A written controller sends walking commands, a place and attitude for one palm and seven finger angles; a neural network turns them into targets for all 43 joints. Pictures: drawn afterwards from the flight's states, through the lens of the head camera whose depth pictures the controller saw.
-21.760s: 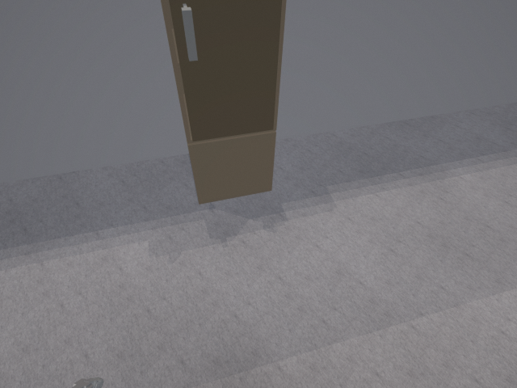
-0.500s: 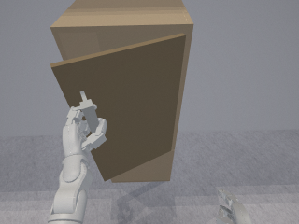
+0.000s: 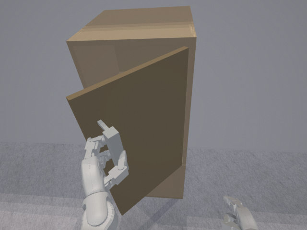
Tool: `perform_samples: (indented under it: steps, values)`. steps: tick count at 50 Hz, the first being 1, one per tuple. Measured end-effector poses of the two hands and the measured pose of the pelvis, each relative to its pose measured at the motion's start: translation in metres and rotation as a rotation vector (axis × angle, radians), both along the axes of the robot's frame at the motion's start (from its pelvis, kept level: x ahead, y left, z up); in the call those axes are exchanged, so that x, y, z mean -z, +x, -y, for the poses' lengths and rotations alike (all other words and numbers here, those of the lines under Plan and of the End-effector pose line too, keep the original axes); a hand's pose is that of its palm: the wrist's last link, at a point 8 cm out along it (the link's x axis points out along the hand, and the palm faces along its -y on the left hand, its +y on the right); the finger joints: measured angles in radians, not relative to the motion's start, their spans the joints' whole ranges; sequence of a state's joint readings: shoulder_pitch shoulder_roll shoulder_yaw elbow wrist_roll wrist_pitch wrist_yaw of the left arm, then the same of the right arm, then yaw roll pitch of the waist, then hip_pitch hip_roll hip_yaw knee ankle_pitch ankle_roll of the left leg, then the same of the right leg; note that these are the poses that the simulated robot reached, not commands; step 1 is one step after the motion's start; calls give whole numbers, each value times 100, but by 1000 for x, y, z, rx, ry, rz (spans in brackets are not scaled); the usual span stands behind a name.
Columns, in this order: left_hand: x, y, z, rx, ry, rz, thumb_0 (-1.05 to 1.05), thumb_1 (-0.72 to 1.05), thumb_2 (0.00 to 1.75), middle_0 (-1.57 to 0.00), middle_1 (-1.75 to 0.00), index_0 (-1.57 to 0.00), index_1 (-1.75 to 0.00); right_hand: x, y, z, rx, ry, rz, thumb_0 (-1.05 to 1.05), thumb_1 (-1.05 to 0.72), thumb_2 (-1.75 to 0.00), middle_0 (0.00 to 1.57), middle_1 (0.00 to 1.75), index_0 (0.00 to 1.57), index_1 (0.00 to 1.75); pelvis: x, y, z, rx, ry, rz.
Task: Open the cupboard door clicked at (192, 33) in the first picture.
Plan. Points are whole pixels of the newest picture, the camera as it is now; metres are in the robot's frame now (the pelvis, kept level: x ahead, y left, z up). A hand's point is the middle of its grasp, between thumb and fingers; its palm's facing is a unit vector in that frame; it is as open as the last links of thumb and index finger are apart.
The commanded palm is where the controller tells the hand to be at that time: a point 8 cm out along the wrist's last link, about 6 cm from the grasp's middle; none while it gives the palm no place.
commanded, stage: open thumb and fingers to let go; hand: left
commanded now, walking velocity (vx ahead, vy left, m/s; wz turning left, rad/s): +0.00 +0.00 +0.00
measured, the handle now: (112, 146) +0.29 +0.13 +0.11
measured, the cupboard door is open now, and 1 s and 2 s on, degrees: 46 43 45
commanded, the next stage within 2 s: slide the hand sideways off the handle in 0.74 s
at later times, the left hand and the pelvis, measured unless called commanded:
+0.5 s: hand (116, 164) +0.24 +0.10 +0.12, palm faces +0.38 -0.92 +0.03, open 13.4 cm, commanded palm +0.20 +0.14 +0.11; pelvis -0.01 +0.00 +0.00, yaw -2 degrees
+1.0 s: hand (113, 175) +0.21 +0.11 +0.11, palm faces -0.06 -1.00 -0.02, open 16.3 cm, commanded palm +0.19 +0.15 +0.11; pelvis -0.02 +0.05 +0.00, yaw -3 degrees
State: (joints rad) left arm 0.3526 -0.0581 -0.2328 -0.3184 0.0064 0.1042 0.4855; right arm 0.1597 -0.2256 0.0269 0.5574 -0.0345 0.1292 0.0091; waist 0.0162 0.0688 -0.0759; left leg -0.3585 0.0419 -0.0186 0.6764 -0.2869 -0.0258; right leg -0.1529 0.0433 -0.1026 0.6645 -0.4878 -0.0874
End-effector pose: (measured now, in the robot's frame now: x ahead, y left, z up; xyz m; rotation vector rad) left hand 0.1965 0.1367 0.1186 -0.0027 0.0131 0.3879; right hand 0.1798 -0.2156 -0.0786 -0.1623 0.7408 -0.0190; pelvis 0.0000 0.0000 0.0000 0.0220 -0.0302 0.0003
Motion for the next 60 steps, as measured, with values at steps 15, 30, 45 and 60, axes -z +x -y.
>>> perform_samples:
  steps: [15,30,45,60]
  values:
    - [3,5,-2,12,-11,24,1,11,57,-32,-125,-32,-124,8,-26,13,43,-3,-13,2,-90,-90,20,30,20,29,-3,-10,10,23,9,6]
    - [5,7,-12,15,-32,25,0,-45,32,-27,-98,-28,-97,-4,-15,-1,38,-29,26,2,-90,-90,20,30,20,29,-3,-9,-8,28,-3,-2]
    - [5,10,-16,174,2,28,-1,-50,30,-21,-42,-23,-42,-12,-14,-42,27,1,33,2,-90,-90,20,30,20,29,0,-13,-38,45,-21,-2]
    - [7,-10,-25,473,-35,64,-1,-50,29,-15,-31,-14,-30,-12,-48,-62,52,16,82,2,-90,-90,20,30,20,29,3,-30,-61,63,-32,-15]
